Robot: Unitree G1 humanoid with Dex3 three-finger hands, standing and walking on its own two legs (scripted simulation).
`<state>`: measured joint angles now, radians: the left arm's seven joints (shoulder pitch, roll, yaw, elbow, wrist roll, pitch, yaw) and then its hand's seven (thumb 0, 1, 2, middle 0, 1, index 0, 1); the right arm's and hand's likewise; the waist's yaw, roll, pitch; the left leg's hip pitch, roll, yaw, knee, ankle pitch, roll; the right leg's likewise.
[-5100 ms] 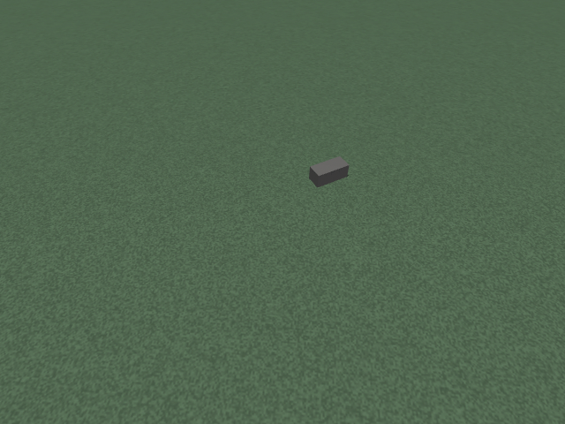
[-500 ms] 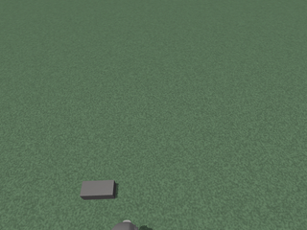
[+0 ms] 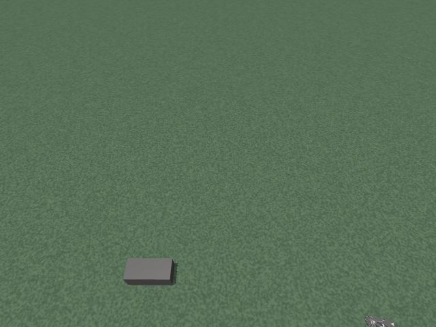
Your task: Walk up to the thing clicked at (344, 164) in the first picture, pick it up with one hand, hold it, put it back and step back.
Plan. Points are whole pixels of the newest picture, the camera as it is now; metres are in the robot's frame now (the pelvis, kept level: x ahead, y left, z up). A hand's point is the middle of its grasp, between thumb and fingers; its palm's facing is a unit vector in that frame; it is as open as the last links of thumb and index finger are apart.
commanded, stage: walk up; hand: left
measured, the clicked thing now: (150, 271) +0.45 +0.30 -0.70
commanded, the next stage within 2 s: stand in 1.06 s
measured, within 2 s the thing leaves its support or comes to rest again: neither
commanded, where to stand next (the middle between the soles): +0.05 +0.02 m, yaw +0 degrees
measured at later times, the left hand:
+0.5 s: hand out of the picture +0.09 +0.26 -0.12, palm faces -0.05 -0.92 -0.38, open 7.4 cm
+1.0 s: hand out of the picture +0.10 +0.25 -0.12, palm faces -0.07 -0.93 -0.37, open 7.4 cm
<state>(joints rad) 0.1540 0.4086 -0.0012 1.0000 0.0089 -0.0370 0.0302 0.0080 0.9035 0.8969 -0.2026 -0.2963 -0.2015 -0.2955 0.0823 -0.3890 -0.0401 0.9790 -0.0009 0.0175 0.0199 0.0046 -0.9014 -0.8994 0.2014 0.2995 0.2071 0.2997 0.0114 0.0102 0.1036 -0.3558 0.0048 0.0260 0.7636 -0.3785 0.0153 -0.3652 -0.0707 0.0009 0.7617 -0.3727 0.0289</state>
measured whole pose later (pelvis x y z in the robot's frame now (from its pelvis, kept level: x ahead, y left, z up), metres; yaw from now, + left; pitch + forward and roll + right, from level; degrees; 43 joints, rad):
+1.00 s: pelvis +0.01 -0.01 +0.03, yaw -2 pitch -2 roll +0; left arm 0.08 0.37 0.00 1.14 0.01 -0.02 0.01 0.01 0.91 0.90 -0.20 -0.30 -0.20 -0.30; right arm 0.08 -0.36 -0.04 1.13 -0.01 0.02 0.03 0.01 -0.90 -0.90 0.20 0.30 0.21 0.30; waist -0.01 0.00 0.07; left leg -0.15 0.02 0.05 0.38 -0.20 0.00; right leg -0.17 -0.04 0.03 0.37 -0.17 0.04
